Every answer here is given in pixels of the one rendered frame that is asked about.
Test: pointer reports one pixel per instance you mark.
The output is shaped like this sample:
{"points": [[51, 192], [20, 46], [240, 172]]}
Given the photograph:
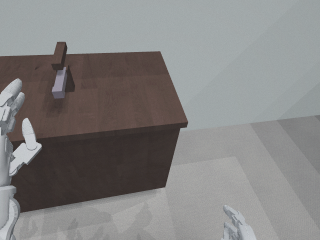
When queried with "tap lever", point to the tap lever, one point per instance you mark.
{"points": [[58, 90]]}

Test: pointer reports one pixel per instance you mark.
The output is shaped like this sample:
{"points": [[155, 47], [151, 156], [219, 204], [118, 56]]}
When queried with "right robot hand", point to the right robot hand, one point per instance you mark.
{"points": [[243, 231]]}

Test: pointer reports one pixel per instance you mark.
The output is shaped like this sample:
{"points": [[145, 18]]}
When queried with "left robot hand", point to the left robot hand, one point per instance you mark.
{"points": [[11, 100]]}

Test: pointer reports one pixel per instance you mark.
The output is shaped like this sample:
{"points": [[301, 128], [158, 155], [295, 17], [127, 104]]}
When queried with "counter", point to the counter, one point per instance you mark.
{"points": [[114, 132]]}

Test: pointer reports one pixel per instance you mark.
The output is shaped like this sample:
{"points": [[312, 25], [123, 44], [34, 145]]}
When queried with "robot left forearm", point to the robot left forearm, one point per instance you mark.
{"points": [[9, 212]]}

